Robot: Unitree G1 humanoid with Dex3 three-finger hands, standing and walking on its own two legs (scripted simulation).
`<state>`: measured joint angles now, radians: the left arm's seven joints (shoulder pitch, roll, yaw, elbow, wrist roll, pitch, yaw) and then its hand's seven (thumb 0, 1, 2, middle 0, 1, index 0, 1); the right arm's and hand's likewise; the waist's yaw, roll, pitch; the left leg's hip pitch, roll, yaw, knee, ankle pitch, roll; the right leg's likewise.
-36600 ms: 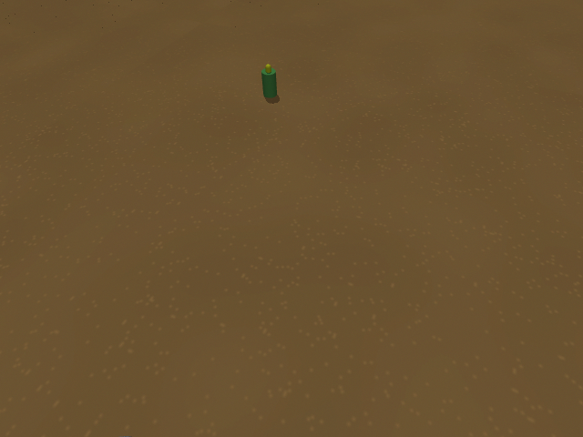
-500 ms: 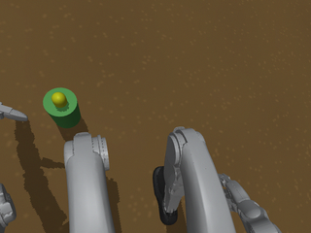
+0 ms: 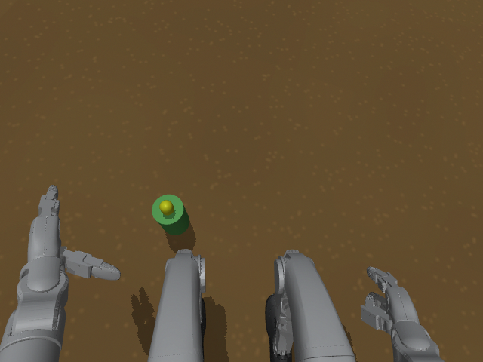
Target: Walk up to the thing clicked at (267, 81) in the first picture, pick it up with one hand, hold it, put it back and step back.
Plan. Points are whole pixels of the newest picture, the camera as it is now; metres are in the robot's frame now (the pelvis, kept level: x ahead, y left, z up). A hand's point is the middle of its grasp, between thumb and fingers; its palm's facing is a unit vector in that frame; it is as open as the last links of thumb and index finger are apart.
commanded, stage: home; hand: left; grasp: from the side
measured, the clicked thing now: (171, 214) +0.44 +0.21 -0.44
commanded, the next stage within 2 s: none
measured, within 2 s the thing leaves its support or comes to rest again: neither
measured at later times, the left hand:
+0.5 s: hand (67, 260) +0.24 +0.21 +0.10, palm faces +0.15 -0.93 -0.32, open 17.5 cm
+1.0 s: hand (66, 279) +0.22 +0.20 +0.12, palm faces +0.17 -0.94 -0.28, open 17.7 cm
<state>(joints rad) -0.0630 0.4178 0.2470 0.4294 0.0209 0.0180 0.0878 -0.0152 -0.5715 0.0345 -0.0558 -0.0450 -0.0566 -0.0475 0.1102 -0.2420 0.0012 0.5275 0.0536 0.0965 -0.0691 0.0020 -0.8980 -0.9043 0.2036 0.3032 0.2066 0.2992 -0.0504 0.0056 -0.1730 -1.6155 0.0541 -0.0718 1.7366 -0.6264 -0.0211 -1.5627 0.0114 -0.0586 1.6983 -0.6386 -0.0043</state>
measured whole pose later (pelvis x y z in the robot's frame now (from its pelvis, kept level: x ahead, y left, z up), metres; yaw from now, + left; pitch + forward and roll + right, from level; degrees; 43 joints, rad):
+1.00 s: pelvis +0.07 +0.00 +0.18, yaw +4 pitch +7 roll -2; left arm 0.47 0.20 -0.01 0.00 -0.01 0.26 0.15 -0.01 -0.58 0.02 -0.05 -0.04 -0.05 -0.04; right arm 0.27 -0.21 0.02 0.49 0.02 -0.10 -0.17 0.01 -0.90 -0.90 0.20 0.30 0.21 0.30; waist -0.03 0.03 -0.11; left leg -0.63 0.04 -0.04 0.96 -0.47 -0.02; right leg -0.57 -0.01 -0.05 0.92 -0.48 0.01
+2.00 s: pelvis +0.07 +0.00 +0.18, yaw +3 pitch +8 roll -2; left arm 0.47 0.20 -0.01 0.01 -0.01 0.24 0.13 -0.01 -0.59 0.01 -0.05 -0.04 -0.05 -0.04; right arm 0.28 -0.21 0.02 0.52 0.01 -0.13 -0.17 0.01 -0.90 -0.90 0.20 0.30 0.21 0.30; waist -0.02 0.03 -0.10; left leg -0.62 0.04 -0.03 0.95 -0.47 -0.02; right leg -0.56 0.00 -0.05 0.91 -0.48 0.01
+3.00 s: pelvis +0.06 +0.01 +0.21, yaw +4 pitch -1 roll +0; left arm 0.24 0.32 0.02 0.79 0.04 0.01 0.03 0.00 0.79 0.88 -0.20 -0.30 -0.20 -0.30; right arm 0.21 -0.31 -0.04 0.90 -0.05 -0.02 -0.01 0.00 -0.90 -0.90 0.20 0.30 0.21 0.30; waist 0.01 -0.02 0.02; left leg -0.33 -0.01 -0.01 0.68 -0.33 0.01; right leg -0.30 -0.05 -0.03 0.68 -0.36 0.02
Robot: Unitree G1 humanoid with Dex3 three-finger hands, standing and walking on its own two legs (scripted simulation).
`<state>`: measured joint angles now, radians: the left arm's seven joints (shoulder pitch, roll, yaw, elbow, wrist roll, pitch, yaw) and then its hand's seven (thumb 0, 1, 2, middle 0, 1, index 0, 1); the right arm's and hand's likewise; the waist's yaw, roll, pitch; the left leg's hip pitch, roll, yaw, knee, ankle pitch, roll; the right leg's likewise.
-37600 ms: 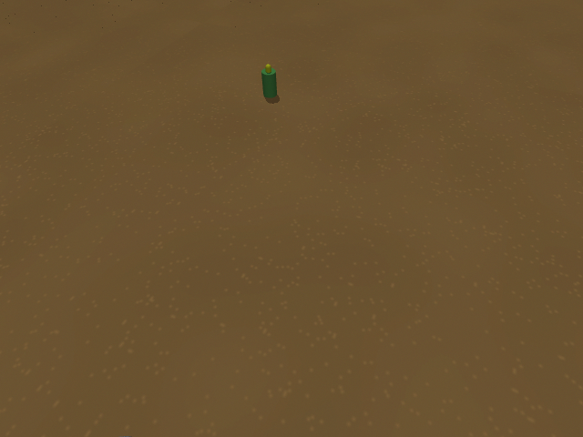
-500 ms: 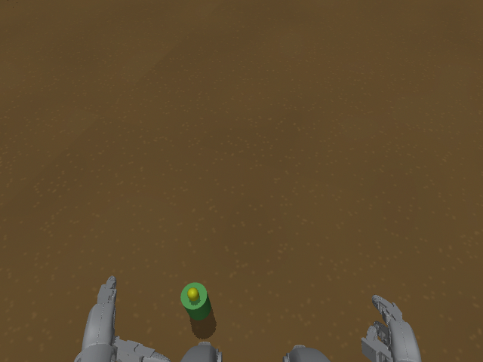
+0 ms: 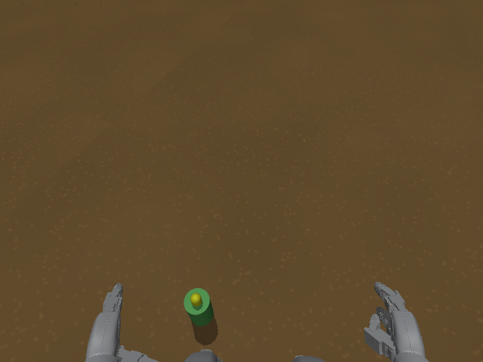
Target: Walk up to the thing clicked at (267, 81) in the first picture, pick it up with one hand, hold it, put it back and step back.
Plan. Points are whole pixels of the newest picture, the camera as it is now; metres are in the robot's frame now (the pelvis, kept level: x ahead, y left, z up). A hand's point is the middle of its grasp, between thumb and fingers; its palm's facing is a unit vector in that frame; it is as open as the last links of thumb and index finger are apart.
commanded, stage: home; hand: left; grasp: from the side
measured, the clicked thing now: (198, 305) +0.38 +0.18 -0.62
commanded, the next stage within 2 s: stand in 1.32 s
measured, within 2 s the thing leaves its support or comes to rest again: neither
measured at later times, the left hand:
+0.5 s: hand (145, 345) +0.16 +0.18 -0.06, palm faces +0.10 -0.96 -0.28, open 17.7 cm
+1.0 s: hand (146, 336) +0.17 +0.18 -0.06, palm faces +0.10 -0.96 -0.28, open 17.7 cm
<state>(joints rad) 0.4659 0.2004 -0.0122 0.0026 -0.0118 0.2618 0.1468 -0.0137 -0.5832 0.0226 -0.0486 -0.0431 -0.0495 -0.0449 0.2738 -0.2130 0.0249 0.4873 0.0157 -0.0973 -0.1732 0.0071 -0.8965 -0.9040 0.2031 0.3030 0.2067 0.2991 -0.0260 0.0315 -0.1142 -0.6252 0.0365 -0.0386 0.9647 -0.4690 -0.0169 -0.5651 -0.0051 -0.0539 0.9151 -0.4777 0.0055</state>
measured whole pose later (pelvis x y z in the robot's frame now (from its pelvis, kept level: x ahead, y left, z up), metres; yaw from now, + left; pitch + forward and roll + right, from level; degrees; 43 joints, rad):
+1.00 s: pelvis +0.00 +0.00 +0.00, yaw +0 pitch +8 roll -2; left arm 0.47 0.20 -0.01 0.01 -0.01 0.24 0.13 -0.01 -0.59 0.01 -0.05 -0.04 -0.05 -0.04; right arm 0.28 -0.21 0.02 0.52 0.01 -0.13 -0.17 0.01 -0.90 -0.90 0.20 0.30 0.21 0.30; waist -0.02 0.03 -0.10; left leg -0.62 0.04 -0.03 0.95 -0.47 -0.02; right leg -0.56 0.00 -0.05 0.91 -0.48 0.01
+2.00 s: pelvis -0.01 +0.01 +0.03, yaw +0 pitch -1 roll +0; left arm 0.24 0.32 0.02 0.79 0.04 0.01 0.03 0.00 0.79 0.88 -0.20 -0.30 -0.20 -0.30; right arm 0.21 -0.31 -0.04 0.90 -0.05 -0.02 -0.01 0.00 -0.90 -0.90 0.20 0.30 0.21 0.30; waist 0.01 -0.02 0.02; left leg -0.33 -0.01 -0.01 0.68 -0.33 0.01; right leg -0.30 -0.05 -0.03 0.68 -0.36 0.02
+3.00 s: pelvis -0.01 +0.00 +0.06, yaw +0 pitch -4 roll +0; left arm 0.12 0.31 0.00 1.16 0.02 -0.01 0.01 0.00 0.91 0.90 -0.20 -0.30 -0.20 -0.30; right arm 0.13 -0.32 -0.01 1.16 -0.02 0.00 -0.01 0.00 -0.90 -0.90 0.20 0.30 0.21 0.30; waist 0.00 0.01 0.06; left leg -0.13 0.00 -0.01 0.34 -0.15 -0.01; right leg -0.10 -0.04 -0.04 0.35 -0.19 0.02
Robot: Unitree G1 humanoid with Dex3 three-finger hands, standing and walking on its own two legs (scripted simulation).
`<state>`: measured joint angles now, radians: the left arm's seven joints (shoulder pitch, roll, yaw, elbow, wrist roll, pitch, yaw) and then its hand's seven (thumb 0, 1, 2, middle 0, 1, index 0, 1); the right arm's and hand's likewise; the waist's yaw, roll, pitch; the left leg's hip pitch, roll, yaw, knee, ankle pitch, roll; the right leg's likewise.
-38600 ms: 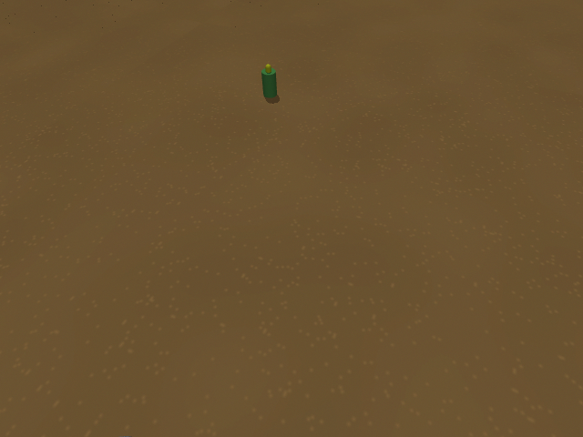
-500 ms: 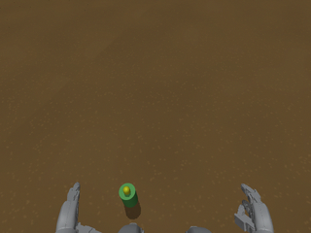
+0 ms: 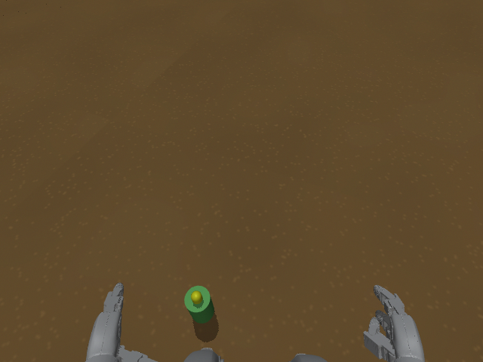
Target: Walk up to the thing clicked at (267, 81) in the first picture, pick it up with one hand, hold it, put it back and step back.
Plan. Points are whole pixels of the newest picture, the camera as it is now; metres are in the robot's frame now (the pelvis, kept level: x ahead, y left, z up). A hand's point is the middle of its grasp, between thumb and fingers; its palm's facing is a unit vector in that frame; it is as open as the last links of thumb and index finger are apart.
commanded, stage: home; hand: left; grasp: from the side
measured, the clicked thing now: (199, 303) +0.38 +0.18 -0.62
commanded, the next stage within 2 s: stand in 0.32 s
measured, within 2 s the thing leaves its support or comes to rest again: neither
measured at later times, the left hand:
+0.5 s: hand (144, 339) +0.17 +0.18 -0.06, palm faces +0.11 -0.95 -0.28, open 17.5 cm
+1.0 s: hand out of the picture +0.09 +0.25 -0.11, palm faces +0.01 -0.94 -0.35, open 7.9 cm
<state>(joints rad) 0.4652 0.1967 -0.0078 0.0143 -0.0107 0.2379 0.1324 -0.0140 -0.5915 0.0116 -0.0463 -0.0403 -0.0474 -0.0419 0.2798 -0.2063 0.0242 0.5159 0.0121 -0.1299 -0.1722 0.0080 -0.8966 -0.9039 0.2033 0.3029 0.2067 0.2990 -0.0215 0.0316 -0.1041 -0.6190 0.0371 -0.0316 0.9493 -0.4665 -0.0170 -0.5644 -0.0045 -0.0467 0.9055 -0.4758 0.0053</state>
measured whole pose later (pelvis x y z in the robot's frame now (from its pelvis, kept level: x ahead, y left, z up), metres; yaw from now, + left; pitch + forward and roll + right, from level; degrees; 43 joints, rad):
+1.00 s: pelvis -0.01 +0.01 +0.03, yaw +1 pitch -1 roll +0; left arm 0.24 0.32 0.02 0.79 0.04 0.01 0.03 0.00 0.79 0.88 -0.20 -0.30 -0.20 -0.30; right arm 0.21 -0.31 -0.04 0.90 -0.05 -0.02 -0.01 0.00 -0.90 -0.90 0.20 0.30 0.21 0.30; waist 0.01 -0.02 0.02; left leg -0.33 -0.01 -0.01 0.68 -0.33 0.01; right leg -0.30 -0.05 -0.03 0.68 -0.36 0.02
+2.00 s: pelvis -0.01 +0.00 +0.06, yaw +1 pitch -4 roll +0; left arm 0.12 0.31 0.00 1.16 0.02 -0.01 0.01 0.00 0.91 0.90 -0.20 -0.30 -0.20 -0.30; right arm 0.13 -0.32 -0.01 1.16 -0.02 0.00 -0.01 0.00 -0.90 -0.90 0.20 0.30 0.21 0.30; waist 0.00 0.01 0.06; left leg -0.13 0.00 -0.01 0.34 -0.15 -0.01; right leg -0.10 -0.04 -0.04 0.35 -0.19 0.02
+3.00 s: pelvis +0.00 +0.00 +0.06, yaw +0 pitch -2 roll +0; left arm 0.11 0.33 0.03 1.11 0.00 -0.01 0.00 0.00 0.91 0.90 -0.20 -0.30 -0.21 -0.30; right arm 0.09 -0.34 -0.01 1.12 -0.01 0.01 0.00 0.00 -0.90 -0.90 0.20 0.30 0.21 0.30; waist -0.01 0.01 0.07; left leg -0.15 0.02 -0.01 0.37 -0.19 -0.01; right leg -0.11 -0.02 -0.04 0.36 -0.21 0.01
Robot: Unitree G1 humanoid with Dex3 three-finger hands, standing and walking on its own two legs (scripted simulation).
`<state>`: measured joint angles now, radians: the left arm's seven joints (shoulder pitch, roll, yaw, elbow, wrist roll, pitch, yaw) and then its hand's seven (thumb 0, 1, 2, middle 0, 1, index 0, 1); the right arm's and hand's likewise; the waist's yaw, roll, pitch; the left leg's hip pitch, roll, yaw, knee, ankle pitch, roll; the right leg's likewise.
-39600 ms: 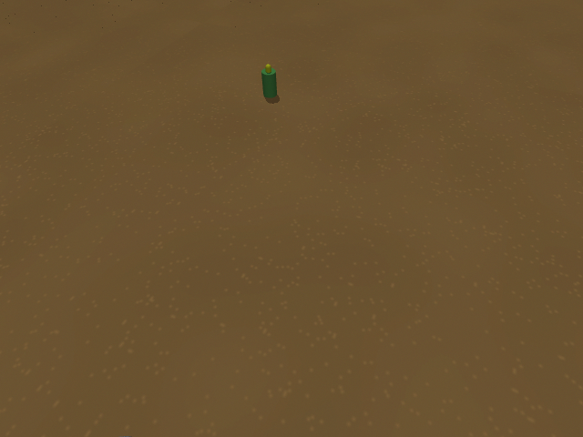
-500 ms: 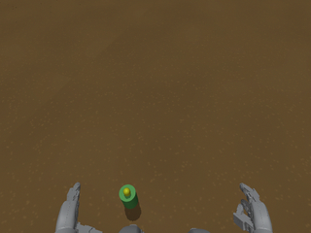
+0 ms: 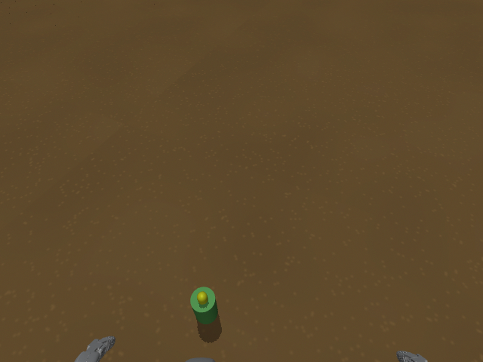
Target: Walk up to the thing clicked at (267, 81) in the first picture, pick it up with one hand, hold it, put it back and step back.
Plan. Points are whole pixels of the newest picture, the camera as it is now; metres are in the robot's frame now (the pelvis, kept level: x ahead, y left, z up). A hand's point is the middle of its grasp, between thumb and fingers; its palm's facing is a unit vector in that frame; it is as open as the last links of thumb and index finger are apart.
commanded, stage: stand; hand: left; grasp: from the side
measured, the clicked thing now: (204, 304) +0.39 +0.17 -0.65
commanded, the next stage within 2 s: step back in 1.94 s
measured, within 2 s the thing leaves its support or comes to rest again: neither
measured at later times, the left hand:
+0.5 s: hand out of the picture +0.02 +0.25 -0.14, palm faces +0.00 -0.94 -0.34, open 7.4 cm
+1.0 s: hand out of the picture +0.06 +0.24 -0.13, palm faces -0.01 -0.94 -0.33, open 7.3 cm
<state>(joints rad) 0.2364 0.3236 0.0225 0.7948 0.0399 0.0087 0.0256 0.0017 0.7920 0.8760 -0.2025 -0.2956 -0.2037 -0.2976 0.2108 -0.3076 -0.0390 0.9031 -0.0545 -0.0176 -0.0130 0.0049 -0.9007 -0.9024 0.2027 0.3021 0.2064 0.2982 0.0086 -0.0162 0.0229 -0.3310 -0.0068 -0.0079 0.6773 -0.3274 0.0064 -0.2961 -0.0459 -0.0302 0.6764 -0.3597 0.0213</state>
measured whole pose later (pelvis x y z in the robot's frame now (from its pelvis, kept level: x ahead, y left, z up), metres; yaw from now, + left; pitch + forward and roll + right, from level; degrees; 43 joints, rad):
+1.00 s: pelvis +0.00 -0.01 +0.03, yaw +0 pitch -4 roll +0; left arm 0.12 0.31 0.00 1.16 0.02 -0.01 0.01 0.00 0.91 0.90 -0.20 -0.30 -0.20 -0.30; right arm 0.13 -0.32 -0.01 1.16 -0.02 0.00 -0.01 0.00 -0.90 -0.90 0.20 0.30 0.21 0.30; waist 0.00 0.01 0.06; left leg -0.13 0.00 -0.01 0.34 -0.15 -0.01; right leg -0.10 -0.04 -0.04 0.35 -0.19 0.02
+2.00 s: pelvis +0.01 -0.01 +0.03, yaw +0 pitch -2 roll +0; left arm 0.11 0.33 0.03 1.11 0.00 -0.01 0.00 0.00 0.91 0.90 -0.20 -0.30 -0.21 -0.30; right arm 0.09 -0.34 -0.01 1.12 -0.01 0.01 0.00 0.00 -0.90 -0.90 0.20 0.30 0.21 0.30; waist -0.01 0.01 0.07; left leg -0.15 0.02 -0.01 0.37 -0.19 -0.01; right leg -0.11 -0.02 -0.04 0.36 -0.21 0.01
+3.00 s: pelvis -0.19 +0.05 +0.00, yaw +1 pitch -2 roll +1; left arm 0.11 0.38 0.06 0.76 0.02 0.05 0.01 0.00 0.90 0.90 -0.21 -0.30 -0.21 -0.30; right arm 0.17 -0.40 -0.05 0.89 -0.02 0.03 -0.02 0.00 -0.90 -0.90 0.20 0.30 0.21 0.30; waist 0.00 -0.02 0.18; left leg -0.23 -0.05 -0.04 0.64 -0.36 0.01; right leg -0.38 -0.05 0.00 0.68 -0.26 0.01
